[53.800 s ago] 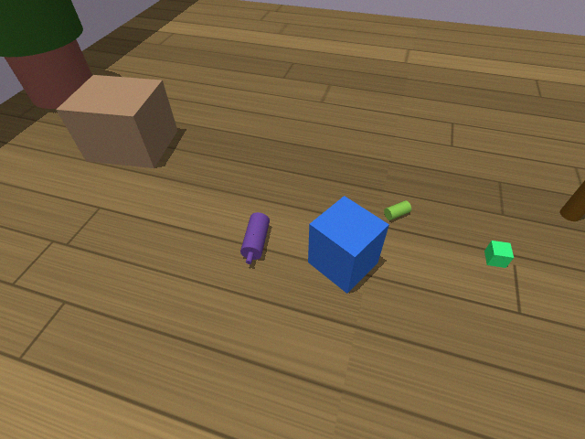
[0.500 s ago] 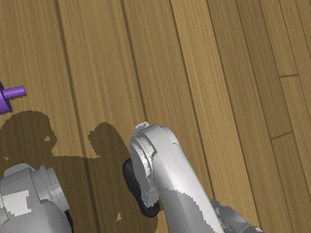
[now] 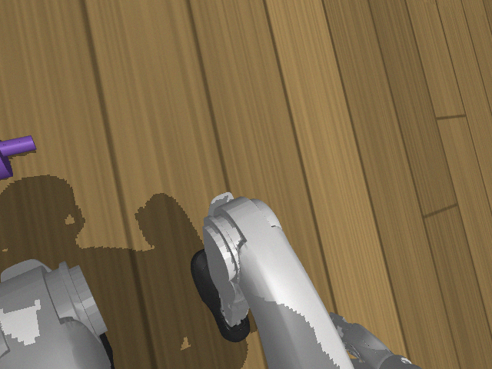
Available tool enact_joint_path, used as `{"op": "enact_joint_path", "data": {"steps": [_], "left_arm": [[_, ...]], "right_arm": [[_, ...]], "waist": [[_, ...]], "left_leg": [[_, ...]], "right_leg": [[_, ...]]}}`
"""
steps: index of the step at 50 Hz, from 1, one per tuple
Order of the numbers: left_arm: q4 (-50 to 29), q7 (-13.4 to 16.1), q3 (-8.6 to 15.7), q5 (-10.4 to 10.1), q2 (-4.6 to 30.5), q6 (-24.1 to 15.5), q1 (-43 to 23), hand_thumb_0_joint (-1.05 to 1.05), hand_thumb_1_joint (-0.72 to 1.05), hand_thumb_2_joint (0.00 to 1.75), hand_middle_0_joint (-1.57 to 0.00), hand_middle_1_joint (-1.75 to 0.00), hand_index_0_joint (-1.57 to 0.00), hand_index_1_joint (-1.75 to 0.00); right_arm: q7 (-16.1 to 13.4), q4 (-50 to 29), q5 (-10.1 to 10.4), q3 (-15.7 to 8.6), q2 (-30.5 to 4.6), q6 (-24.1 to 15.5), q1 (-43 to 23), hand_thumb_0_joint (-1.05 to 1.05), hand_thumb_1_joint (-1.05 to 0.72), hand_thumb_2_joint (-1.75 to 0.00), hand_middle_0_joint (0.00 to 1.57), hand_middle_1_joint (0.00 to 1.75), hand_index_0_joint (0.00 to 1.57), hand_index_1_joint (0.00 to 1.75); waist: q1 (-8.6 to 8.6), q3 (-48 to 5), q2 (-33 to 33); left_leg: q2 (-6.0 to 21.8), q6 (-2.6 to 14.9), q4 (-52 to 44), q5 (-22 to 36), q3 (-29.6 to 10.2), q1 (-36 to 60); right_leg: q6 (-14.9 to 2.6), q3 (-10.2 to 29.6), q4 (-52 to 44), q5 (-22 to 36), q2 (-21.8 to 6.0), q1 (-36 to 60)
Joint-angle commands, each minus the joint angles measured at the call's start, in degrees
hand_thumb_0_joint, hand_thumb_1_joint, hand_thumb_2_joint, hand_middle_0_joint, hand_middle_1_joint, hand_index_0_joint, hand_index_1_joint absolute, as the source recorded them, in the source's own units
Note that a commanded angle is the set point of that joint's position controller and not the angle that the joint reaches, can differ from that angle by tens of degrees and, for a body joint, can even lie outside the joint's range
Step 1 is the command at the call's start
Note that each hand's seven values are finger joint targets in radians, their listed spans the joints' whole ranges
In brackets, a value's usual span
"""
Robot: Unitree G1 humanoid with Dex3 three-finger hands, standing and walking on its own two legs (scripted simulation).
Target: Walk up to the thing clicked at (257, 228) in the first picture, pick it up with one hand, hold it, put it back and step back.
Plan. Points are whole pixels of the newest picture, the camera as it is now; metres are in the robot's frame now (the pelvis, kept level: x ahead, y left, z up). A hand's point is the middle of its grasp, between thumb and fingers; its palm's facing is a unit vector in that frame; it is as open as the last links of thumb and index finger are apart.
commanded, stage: close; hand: left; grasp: from above
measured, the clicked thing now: out of the picture +0.47 +0.29 -0.27
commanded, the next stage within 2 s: settle in 0.80 s
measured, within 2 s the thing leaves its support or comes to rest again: leaves its support in 1.24 s
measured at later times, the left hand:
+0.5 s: hand out of the picture +0.45 +0.31 -0.24, palm faces -0.46 -0.11 -0.88, open 11.7 cm
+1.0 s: hand out of the picture +0.46 +0.31 -0.23, palm faces -0.45 -0.10 -0.89, open 11.5 cm
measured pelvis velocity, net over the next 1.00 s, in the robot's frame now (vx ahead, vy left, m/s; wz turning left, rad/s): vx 0.00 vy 0.00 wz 0.00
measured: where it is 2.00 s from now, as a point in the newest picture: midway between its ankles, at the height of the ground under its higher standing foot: (169, 344)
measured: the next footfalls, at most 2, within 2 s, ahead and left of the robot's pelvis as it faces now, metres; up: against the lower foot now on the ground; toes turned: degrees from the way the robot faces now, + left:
none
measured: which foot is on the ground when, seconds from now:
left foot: down 0.00-1.00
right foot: down 0.00-1.00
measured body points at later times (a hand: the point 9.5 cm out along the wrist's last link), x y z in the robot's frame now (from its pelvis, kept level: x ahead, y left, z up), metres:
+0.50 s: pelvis +0.00 +0.00 +0.00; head +0.27 +0.12 +0.34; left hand +0.47 +0.31 -0.19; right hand +0.05 -0.26 -0.06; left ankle +0.06 +0.13 -0.28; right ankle +0.11 -0.12 -0.28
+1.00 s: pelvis +0.00 +0.00 +0.00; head +0.27 +0.12 +0.34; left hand +0.48 +0.31 -0.18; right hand +0.05 -0.26 -0.06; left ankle +0.06 +0.13 -0.28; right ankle +0.11 -0.12 -0.28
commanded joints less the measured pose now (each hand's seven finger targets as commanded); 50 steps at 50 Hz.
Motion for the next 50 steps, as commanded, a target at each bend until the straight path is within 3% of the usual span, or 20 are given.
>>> {"op": "enact_joint_path", "data": {"steps": [1,3,5,6,7,9,10,13,14,16,17,22,31,32,33,38,39,45,46,50], "left_arm": [[-4.35,1.8,-1.37,-0.96,9.33,0.4,-14.04,0.0,0.02,0.89,-0.41,-1.0,-0.44,-0.97],[-5.49,1.94,1.34,-1.16,12.47,0.25,-13.77,0.0,0.05,0.92,-0.44,-1.0,-0.47,-0.97],[-6.05,1.75,0.01,-1.05,11.02,0.35,-13.54,0.0,0.07,0.93,-0.46,-1.0,-0.49,-0.97],[-6.57,1.83,0.67,-1.09,12.08,0.36,-14.37,0.0,0.09,0.92,-0.48,-1.0,-0.5,-0.97],[-8.81,1.76,-0.73,-1.71,10.47,0.2,-16.45,0.0,0.09,0.91,-0.47,-0.99,-0.5,-0.96],[-5.01,1.32,-1.01,-1.66,10.07,0.7,-14.09,0.0,0.11,0.89,-0.49,-0.97,-0.52,-0.94],[-5.33,1.39,0.83,-1.69,12.6,0.68,-13.93,0.0,0.12,0.9,-0.5,-0.96,-0.53,-0.94],[-6.7,1.49,1.25,-1.8,12.52,0.5,-13.63,0.0,0.15,0.9,-0.53,-0.96,-0.55,-0.93],[-7.85,1.19,-0.67,-1.97,10.03,0.49,-14.05,0.0,0.14,0.9,-0.53,-0.95,-0.55,-0.93],[-6.29,0.97,-0.69,-1.77,10.55,0.68,-14.02,0.0,0.17,0.9,-0.54,-0.96,-0.56,-0.93],[-6.46,0.94,0.62,-1.88,12.07,0.64,-14.21,0.0,0.18,0.9,-0.55,-0.95,-0.57,-0.93],[-6.15,0.77,1.51,-1.41,12.66,0.57,-13.07,0.0,0.24,0.88,-0.6,-0.91,-0.62,-0.89],[-5.12,0.56,1.11,-1.25,12.93,0.11,-12.48,0.0,0.37,0.87,-0.71,-0.89,-0.73,-0.86],[-7.95,0.41,-0.53,-1.48,11.04,-0.21,-15.23,0.0,0.38,0.87,-0.72,-0.88,-0.74,-0.86],[-3.05,0.58,0.94,-1.34,12.92,0.34,-11.1,0.0,0.39,0.87,-0.72,-0.88,-0.74,-0.86],[-5.65,0.32,-0.6,-1.61,11.59,0.16,-13.59,0.0,0.43,0.86,-0.76,-0.86,-0.78,-0.84],[-4.5,0.39,0.86,-1.76,12.96,0.42,-12.03,0.0,0.45,0.87,-0.77,-0.86,-0.79,-0.84],[-4.83,0.49,1.26,-1.36,13.39,0.43,-11.95,0.0,0.54,0.91,-0.85,-0.85,-0.86,-0.84],[-5.05,0.35,-0.15,-1.59,11.8,0.3,-12.42,0.0,0.46,0.92,-0.84,-0.87,-0.86,-0.86],[-5.12,-0.51,0.86,-1.51,12.8,1.13,-11.78,0.0,0.46,0.88,-0.86,-0.81,-0.87,-0.8]], "right_arm": [[-0.35,0.72,0.7,-5.58,-18.35,-0.14,11.04,0.0,-0.9,-0.9,0.2,0.3,0.2,0.3],[-0.41,1.0,0.65,-5.37,-18.7,0.08,12.0,0.0,-0.9,-0.9,0.2,0.3,0.2,0.3],[-0.53,0.51,0.55,-5.57,-18.26,0.18,11.08,0.0,-0.9,-0.9,0.2,0.3,0.2,0.3],[-0.45,0.53,0.41,-5.28,-18.23,0.16,11.53,0.0,-0.9,-0.9,0.2,0.3,0.2,0.3],[-0.5,-0.27,0.53,-5.08,-18.01,0.11,10.73,0.0,-0.9,-0.9,0.2,0.3,0.2,0.3],[-0.46,0.26,0.61,-5.5,-18.5,-0.12,11.52,0.0,-0.9,-0.9,0.2,0.3,0.2,0.3],[-0.52,0.63,0.77,-5.13,-18.57,-0.12,12.17,0.0,-0.9,-0.9,0.2,0.3,0.2,0.3],[-0.76,0.06,0.67,-5.44,-18.76,0.26,11.6,0.0,-0.9,-0.9,0.2,0.3,0.2,0.3],[-0.67,-0.51,0.78,-5.33,-17.9,0.07,11.05,0.0,-0.9,-0.9,0.2,0.3,0.2,0.3],[-0.75,0.02,0.95,-5.6,-18.45,0.22,11.54,0.0,-0.9,-0.9,0.2,0.3,0.2,0.3],[-0.72,0.34,1.14,-5.54,-18.63,0.19,12.25,0.0,-0.9,-0.9,0.2,0.3,0.2,0.3],[-0.75,-0.32,0.79,-5.38,-19.04,0.52,12.08,0.0,-0.9,-0.9,0.2,0.3,0.2,0.3],[-1.12,-0.82,0.56,-4.91,-18.75,1.05,12.15,0.0,-0.9,-0.9,0.2,0.3,0.2,0.3],[-1.04,-1.52,0.58,-4.88,-18.55,0.8,11.4,0.0,-0.9,-0.9,0.2,0.3,0.2,0.3],[-1.21,-0.61,0.7,-4.95,-18.52,0.97,11.78,0.0,-0.9,-0.9,0.2,0.3,0.2,0.3],[-1.44,-1.33,0.63,-4.82,-18.53,0.91,11.06,0.0,-0.9,-0.9,0.2,0.3,0.2,0.3],[-1.53,-1.1,0.62,-4.89,-19.07,0.89,11.71,0.0,-0.9,-0.9,0.2,0.3,0.2,0.3],[-1.55,-1.14,0.3,-4.71,-18.87,1.37,11.98,0.0,-0.9,-0.9,0.2,0.3,0.2,0.3],[-1.58,-1.63,0.16,-4.6,-18.86,1.33,11.14,0.0,-0.92,-0.9,0.2,0.3,0.2,0.3],[-1.64,-1.3,0.62,-5.09,-19.07,1.32,12.12,0.0,-0.92,-0.9,0.2,0.3,0.2,0.3]], "waist": [[-3.42,-35.6,27.49],[-2.66,-36.2,27.7],[-2.26,-37.26,28.53],[-2.68,-37.34,28.19],[-2.71,-38.86,28.25],[-3.79,-35.4,26.35],[-3.4,-35.14,25.48],[-2.31,-37.01,26.6],[-2.18,-38.04,27.95],[-3.3,-37.02,26.84],[-3.18,-36.47,27.02],[-2.76,-35.76,26.8],[-2.89,-36.25,25.61],[-2.9,-36.73,26.83],[-2.81,-35.89,26.07],[-2.84,-35.21,26.29],[-2.8,-35.28,25.27],[-2.6,-35.62,26.32],[-2.93,-35.53,26.36],[-2.71,-35.35,26.23]], "left_leg": [[1.96,2.03,-14.4,11.95,5.98,27.53],[1.8,2.12,-14.32,12.23,6.13,26.81],[1.91,2.21,-14.47,12.23,6.61,27.66],[1.91,2.34,-14.02,12.71,6.61,27.41],[1.77,2.32,-14.53,12.11,6.54,27.69],[1.84,2.69,-13.88,10.72,6.74,25.89],[1.89,2.67,-13.74,11.13,6.58,25.54],[1.82,2.38,-14.27,11.68,6.4,26.12],[1.88,2.08,-14.89,12.48,6.39,28.22],[1.99,2.36,-14.56,11.57,6.29,27.14],[1.94,2.3,-14.51,12.01,6.19,26.82],[1.81,2.12,-15.02,12.02,5.95,27.11],[1.78,2.47,-14.7,11.83,6.34,25.64],[1.73,2.22,-14.64,12.71,6.22,26.89],[1.97,2.3,-15.13,12.07,6.06,26.95],[1.91,2.48,-14.56,10.49,6.55,25.28],[1.82,2.37,-14.5,11.44,6.33,26.1],[1.81,2.25,-15.01,11.28,6.26,25.75],[1.78,2.29,-14.9,10.74,6.29,25.44],[1.68,2.25,-14.41,11.93,6.51,26.08]], "right_leg": [[-4.65,-6.86,-11.53,15.22,1.53,19.19],[-4.74,-6.73,-11.75,14.9,1.52,19.86],[-4.62,-6.26,-12.29,15.36,1.65,20.99],[-4.53,-6.31,-12.37,15.86,1.58,21.15],[-4.57,-6.25,-12.5,15.45,1.52,21.47],[-4.19,-6.12,-12.86,14.7,1.62,20.31],[-4.25,-6.24,-12.96,14.65,1.51,20.59],[-4.69,-6.39,-12.83,14.48,1.49,20.97],[-4.77,-6.28,-12.46,15.17,1.56,21.42],[-4.58,-6.29,-12.53,14.93,1.69,20.54],[-4.62,-6.4,-12.3,15.1,1.55,20.65],[-4.79,-6.78,-12.5,14.25,1.47,20.07],[-4.48,-6.22,-12.76,14.71,1.57,21.78],[-4.67,-6.46,-12.53,15.25,1.51,20.86],[-4.63,-6.34,-12.58,14.85,1.68,21.61],[-4.67,-5.85,-13.43,13.48,1.79,21.04],[-4.61,-6.37,-13.19,14.14,1.56,20.93],[-4.73,-6.53,-12.96,13.92,1.64,21.47],[-4.74,-6.48,-13.0,13.57,1.62,20.99],[-4.83,-6.2,-12.65,14.45,1.44,20.46]]}}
